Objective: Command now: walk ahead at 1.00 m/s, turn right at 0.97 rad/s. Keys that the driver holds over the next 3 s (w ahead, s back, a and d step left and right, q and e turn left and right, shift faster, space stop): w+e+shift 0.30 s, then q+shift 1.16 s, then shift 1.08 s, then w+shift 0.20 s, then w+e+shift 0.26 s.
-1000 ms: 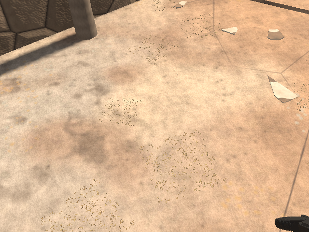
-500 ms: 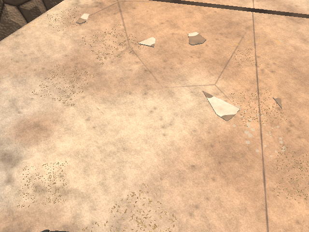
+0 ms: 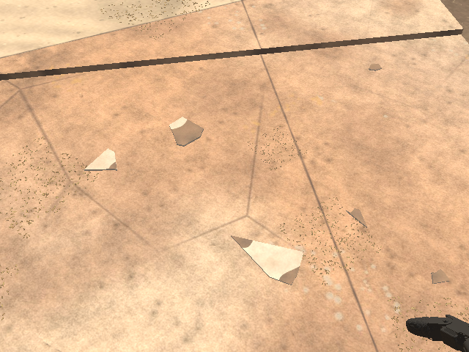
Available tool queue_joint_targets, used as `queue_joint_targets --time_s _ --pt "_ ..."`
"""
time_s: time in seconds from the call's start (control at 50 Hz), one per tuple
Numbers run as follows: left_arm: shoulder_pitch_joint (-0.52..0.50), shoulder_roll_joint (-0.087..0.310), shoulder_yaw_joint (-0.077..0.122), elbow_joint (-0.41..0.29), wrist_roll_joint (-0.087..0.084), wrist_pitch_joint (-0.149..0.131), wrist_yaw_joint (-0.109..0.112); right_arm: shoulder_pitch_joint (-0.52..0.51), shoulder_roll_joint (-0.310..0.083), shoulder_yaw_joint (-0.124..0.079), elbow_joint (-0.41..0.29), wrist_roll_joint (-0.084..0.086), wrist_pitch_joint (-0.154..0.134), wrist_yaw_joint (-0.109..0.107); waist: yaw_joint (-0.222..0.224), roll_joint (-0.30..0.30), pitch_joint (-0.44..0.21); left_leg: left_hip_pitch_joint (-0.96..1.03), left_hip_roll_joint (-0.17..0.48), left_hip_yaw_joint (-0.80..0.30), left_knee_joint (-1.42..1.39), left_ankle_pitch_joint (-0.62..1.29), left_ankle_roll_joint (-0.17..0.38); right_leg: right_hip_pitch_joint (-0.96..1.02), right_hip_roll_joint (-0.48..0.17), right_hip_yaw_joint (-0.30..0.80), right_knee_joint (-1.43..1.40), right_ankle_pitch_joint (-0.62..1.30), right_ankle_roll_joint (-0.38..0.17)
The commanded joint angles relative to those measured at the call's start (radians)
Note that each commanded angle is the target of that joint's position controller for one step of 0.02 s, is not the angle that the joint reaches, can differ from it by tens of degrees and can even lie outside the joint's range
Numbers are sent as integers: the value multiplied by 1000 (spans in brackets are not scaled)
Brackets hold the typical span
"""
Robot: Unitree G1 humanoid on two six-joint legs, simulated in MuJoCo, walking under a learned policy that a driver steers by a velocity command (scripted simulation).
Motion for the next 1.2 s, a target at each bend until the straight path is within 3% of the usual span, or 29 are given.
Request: queue_joint_targets --time_s 0.02,0.04,0.1,0.14,0.24,0.28,0.32,0.34,0.38,0.4,0.42,0.44,0.46,0.48,0.52,0.58,0.66,0.76,0.82,0.84,0.86,0.88,0.9,0.92,0.94,0.96,1.0,1.06,1.2 --pt "-112 55 -21 -139 24 -2 -10 219 -146 -78 8 1 13 -5 -150 137 -170 647 357 -599 -395 -584 148 -636 -136 -109 325 169 15" --pt "-149 50 -19 -140 30 10 -26 226 -118 -71 33 -3 14 -1 -142 71 -114 562 311 -446 -393 -385 129 -607 -168 -117 286 189 27" --pt "-217 -30 -43 -192 39 46 -63 321 -58 -55 136 24 -12 11 -115 130 -26 471 250 -180 -422 -88 91 -627 -230 -126 249 216 39" --pt "-275 -43 -55 -233 37 57 -71 319 -56 -55 155 33 -29 24 -97 120 -4 442 245 -52 -452 92 84 -653 -238 -153 221 276 43" --pt "-453 -32 -74 -300 31 58 -94 332 -93 -62 196 25 -47 20 -92 65 103 420 182 211 -541 350 56 -605 -209 -289 -101 451 23" --pt "-493 -54 -86 -305 29 54 -102 379 -121 -66 216 20 -43 12 -97 69 116 462 168 288 -503 686 25 -510 -160 -379 -237 445 -18" --pt "-446 -48 -86 -275 44 45 -95 419 -161 -73 226 26 -28 -6 -61 105 61 519 187 294 -369 1132 22 -358 -73 -420 -316 404 -46" --pt "-331 -32 -79 -234 57 35 -85 413 -189 -76 230 29 -16 -15 2 122 3 494 206 275 -224 1231 32 -195 -30 -393 -359 379 -55" --pt "43 22 -45 -86 68 15 -48 346 -198 -70 216 46 -6 -12 164 128 -135 334 197 259 239 1039 70 247 -56 -239 -562 545 -104" --pt "15 102 -24 -61 69 16 -21 407 -95 -56 203 36 0 5 51 -72 -184 79 36 249 633 -216 63 475 -272 -51 -474 885 -111" --pt "25 163 -9 -116 60 10 -11 563 -45 -39 179 89 12 -14 -13 -111 -481 -64 -11 7 977 -481 71 725 -582 308 -324 1586 -234" --pt "26 117 -5 -138 10 10 -8 453 -174 -60 173 115 -35 -1 90 -53 -613 -131 -52 -233 984 -433 51 721 -564 370 -531 1298 -316" --pt "-63 105 -6 -122 5 -5 -16 389 -174 -72 152 150 -39 -5 29 38 -423 -175 -2 -183 899 -362 36 534 -540 274 -628 1017 -319" --pt "-174 51 -17 -121 -10 -25 -17 332 -153 -73 157 136 -29 -18 -35 139 -234 -166 60 -126 804 -284 11 297 -502 179 -698 893 -262" --pt "-258 -40 -40 -112 2 -52 -18 379 -113 -84 205 112 24 -28 -117 134 -102 -12 108 -103 715 -222 -18 4 -447 1 -781 905 -195" --pt "-297 -52 -38 -88 22 -61 -13 365 -39 -87 189 98 55 -24 -148 18 -38 40 106 -62 581 -129 -30 -171 -367 -204 -840 992 -114" --pt "-335 -36 -33 -87 16 -27 44 256 -7 -81 131 80 46 0 -129 -35 -54 14 76 32 265 172 -21 -104 -272 -399 -820 930 -39" --pt "-290 15 -16 -78 -5 35 67 166 -35 -87 60 70 59 59 -80 -36 -84 -31 42 100 56 190 29 119 -365 -414 -688 960 -28" --pt "-330 30 -5 -103 -25 59 74 263 -105 -118 50 71 65 73 -147 -58 -115 91 -34 145 6 42 106 121 -384 -423 -464 1126 10" --pt "-350 20 -7 -112 -30 64 71 382 -137 -137 74 71 59 65 -214 -15 -158 247 -66 130 -100 119 152 60 -348 -434 -274 1058 45" --pt "-325 -9 -15 -123 -15 57 58 414 -218 -162 71 67 55 41 -217 154 -158 411 23 -63 -158 603 212 -126 -246 -421 -34 567 116" --pt "-232 -80 -29 -160 25 51 38 335 -298 -173 19 34 54 28 -85 392 -250 659 245 -554 -162 817 465 -501 7 -330 361 -205 206" --pt "-229 -1 -25 -154 15 30 17 283 -270 -163 -35 21 47 39 -136 243 -435 698 310 -735 -277 532 503 -530 -15 -49 436 -180 184" --pt "-306 28 -16 -173 -12 22 9 215 -229 -155 -62 36 44 39 -128 142 -343 617 285 -651 -310 361 451 -547 -52 -34 407 -110 162" --pt "-341 18 -14 -174 -1 24 15 163 -183 -145 -64 68 50 34 -91 9 -210 482 226 -554 -326 253 383 -563 -87 -47 313 -45 160" --pt "-357 18 -12 -174 13 33 25 131 -154 -136 -77 86 59 21 -75 -5 -171 392 198 -498 -325 214 348 -542 -116 -49 220 -4 160" --pt "-355 -10 -13 -169 9 45 24 106 -139 -136 -98 79 79 3 -54 34 -144 292 100 -416 -329 179 288 -437 -110 -67 27 40 171" --pt "-357 -53 -22 -152 -3 43 30 138 -176 -156 -105 68 100 -21 -73 79 -182 313 74 -411 -297 272 271 -396 -72 -74 -165 75 208" --pt "-375 -27 -5 -143 -10 32 31 101 -174 -161 -134 69 137 -26 -113 204 -174 279 31 -506 -271 30 208 -306 -56 -47 -381 176 205"
Next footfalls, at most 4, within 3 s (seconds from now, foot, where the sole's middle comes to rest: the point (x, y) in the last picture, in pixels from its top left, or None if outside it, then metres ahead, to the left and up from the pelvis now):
0.40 right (298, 329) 0.51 -0.11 -0.75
0.84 left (262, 243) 0.77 0.00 -0.75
1.30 right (325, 231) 0.83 -0.20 -0.75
1.72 left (253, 274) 0.67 0.02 -0.75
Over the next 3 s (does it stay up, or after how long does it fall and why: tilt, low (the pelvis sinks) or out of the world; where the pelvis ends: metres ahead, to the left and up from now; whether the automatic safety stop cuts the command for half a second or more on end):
stays up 0.78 0.03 0.03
